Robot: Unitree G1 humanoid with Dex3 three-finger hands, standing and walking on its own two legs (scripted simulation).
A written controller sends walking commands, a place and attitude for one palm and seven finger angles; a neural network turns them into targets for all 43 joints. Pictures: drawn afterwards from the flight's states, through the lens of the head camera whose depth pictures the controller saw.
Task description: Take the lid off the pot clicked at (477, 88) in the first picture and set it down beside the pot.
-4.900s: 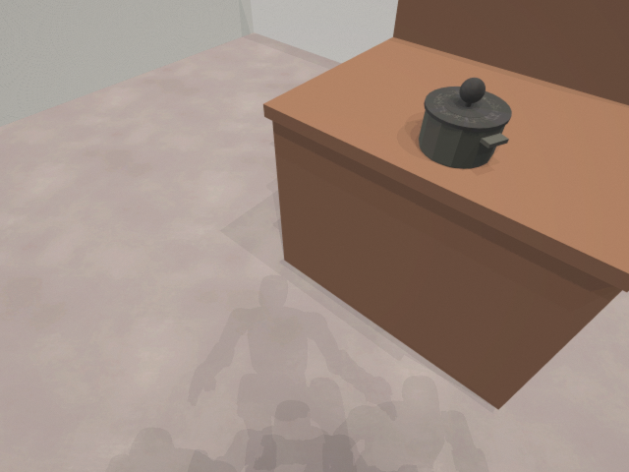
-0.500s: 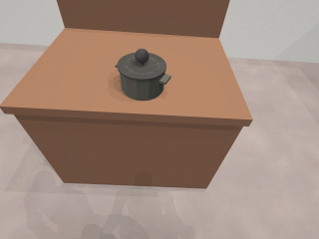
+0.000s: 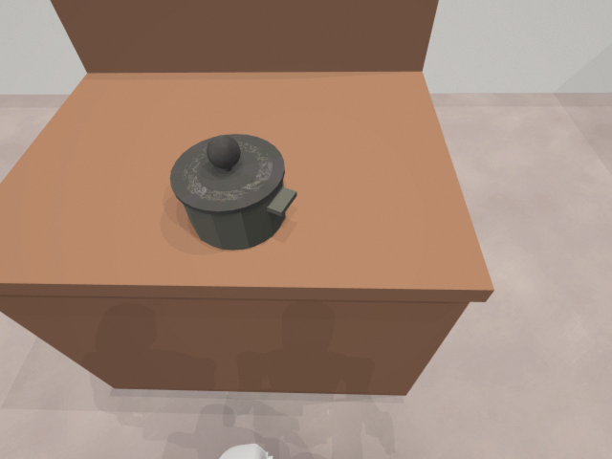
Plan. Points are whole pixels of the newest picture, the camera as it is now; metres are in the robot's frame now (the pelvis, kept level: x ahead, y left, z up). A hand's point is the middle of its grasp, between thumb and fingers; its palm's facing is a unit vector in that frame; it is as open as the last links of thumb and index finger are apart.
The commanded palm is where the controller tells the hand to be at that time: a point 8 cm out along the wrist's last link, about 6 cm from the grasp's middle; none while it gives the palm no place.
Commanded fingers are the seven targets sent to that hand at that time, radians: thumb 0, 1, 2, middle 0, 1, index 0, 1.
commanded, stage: come to a stop and stand still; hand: left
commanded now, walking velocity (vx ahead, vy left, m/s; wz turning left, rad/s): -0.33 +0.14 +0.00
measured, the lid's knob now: (223, 152) +0.54 +0.16 +0.09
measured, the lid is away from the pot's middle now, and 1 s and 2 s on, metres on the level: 0.00 0.00 0.00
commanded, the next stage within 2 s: look again from close up in 1.40 s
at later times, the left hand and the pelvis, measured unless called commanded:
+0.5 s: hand out of the picture +0.04 +0.23 -0.18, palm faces +0.02 -0.97 -0.24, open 7.3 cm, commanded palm none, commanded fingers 0.00 0.90 0.90 -0.20 -0.30 -0.20 -0.30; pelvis +0.01 +0.03 +0.00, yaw -1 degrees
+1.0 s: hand out of the picture +0.01 +0.14 -0.18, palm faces +0.01 -0.99 -0.15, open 7.3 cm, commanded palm none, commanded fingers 0.00 0.90 0.90 -0.20 -0.30 -0.20 -0.30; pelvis +0.02 -0.01 +0.00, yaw -1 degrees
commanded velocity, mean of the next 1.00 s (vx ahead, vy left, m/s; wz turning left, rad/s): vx -0.06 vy -0.03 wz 0.00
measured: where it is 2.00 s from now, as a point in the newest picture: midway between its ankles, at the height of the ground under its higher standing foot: outside the picture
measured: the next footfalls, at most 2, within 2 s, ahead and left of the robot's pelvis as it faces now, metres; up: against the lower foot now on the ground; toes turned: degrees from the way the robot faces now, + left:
left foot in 0.20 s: +0.12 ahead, +0.12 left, +0.00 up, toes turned +0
right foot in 0.60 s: -0.01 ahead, -0.11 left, +0.00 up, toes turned -2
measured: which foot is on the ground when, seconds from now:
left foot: up 0.00-0.18, down 0.20-1.00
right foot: down 0.00-0.22, up 0.24-0.58, down 0.60-1.00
